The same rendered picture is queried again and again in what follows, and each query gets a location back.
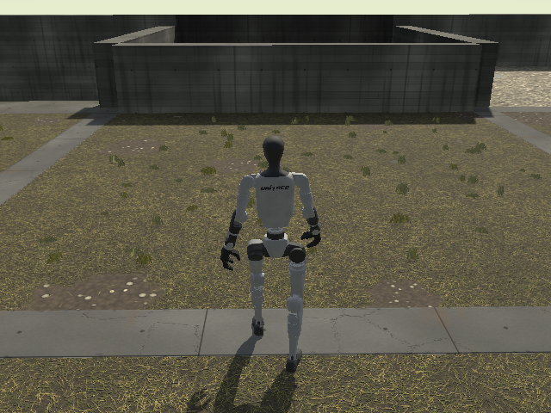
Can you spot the left robot shin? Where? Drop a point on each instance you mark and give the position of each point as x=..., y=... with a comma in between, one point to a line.
x=257, y=299

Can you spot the left robot upper arm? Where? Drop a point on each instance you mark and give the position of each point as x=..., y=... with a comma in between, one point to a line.
x=243, y=197

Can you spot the robot right foot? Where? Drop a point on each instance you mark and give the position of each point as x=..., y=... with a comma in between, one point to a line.
x=291, y=364

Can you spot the right robot upper arm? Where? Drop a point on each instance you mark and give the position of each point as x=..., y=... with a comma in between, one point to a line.
x=301, y=181

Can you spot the left robot hand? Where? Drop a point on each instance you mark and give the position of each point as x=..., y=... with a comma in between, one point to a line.
x=225, y=257

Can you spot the right robot hand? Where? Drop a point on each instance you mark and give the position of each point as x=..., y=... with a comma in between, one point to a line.
x=307, y=235

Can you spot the robot right forearm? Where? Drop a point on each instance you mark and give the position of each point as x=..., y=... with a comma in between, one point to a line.
x=314, y=223

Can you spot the robot left forearm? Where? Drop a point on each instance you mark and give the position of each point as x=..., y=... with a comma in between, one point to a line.
x=233, y=232

